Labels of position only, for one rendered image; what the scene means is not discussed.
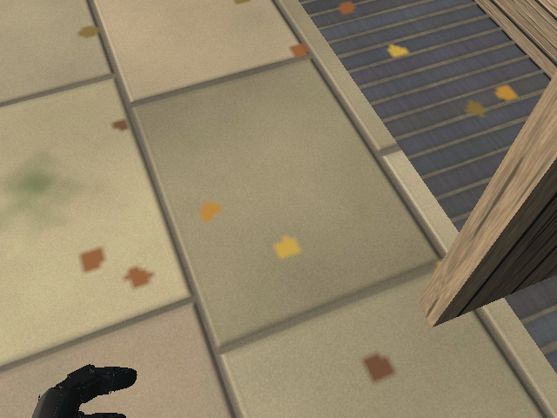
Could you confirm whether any left robot hand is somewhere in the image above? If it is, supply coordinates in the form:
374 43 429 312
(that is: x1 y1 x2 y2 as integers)
31 364 137 418

